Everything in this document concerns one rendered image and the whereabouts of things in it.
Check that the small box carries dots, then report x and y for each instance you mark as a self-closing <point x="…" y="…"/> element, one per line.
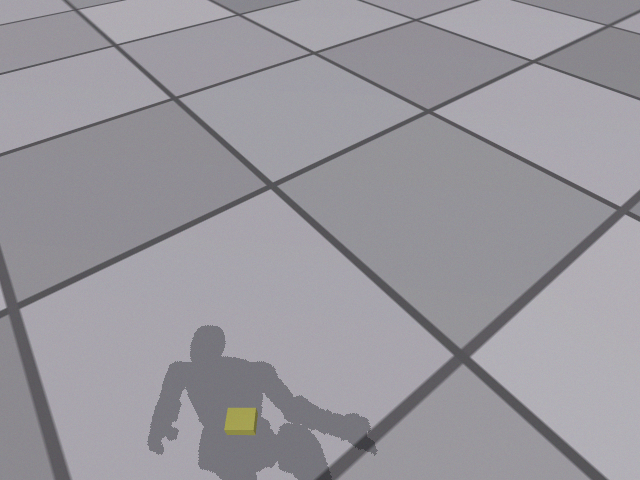
<point x="241" y="421"/>

